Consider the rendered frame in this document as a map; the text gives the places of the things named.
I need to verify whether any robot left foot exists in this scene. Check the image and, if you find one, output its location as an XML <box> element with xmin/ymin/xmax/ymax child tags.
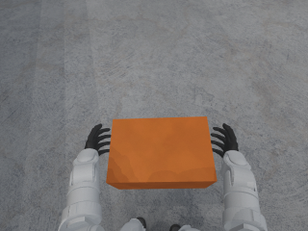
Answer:
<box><xmin>136</xmin><ymin>217</ymin><xmax>146</xmax><ymax>229</ymax></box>

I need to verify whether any left robot shin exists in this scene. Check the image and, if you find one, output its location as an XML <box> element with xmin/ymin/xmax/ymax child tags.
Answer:
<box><xmin>129</xmin><ymin>218</ymin><xmax>142</xmax><ymax>226</ymax></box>

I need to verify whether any robot left hand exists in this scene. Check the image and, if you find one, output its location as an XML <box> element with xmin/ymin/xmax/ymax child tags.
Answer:
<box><xmin>84</xmin><ymin>123</ymin><xmax>112</xmax><ymax>156</ymax></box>

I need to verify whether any carton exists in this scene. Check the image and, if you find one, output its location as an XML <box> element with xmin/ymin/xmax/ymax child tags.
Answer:
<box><xmin>106</xmin><ymin>116</ymin><xmax>218</xmax><ymax>190</ymax></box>

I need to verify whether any right robot forearm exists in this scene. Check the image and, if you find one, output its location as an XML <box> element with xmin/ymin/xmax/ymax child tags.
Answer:
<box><xmin>220</xmin><ymin>150</ymin><xmax>268</xmax><ymax>231</ymax></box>

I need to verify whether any robot right hand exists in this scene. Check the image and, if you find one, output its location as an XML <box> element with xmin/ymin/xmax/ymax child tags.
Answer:
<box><xmin>211</xmin><ymin>123</ymin><xmax>239</xmax><ymax>158</ymax></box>

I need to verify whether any left robot forearm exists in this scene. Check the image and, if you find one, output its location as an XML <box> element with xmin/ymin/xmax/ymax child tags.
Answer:
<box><xmin>58</xmin><ymin>148</ymin><xmax>102</xmax><ymax>231</ymax></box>

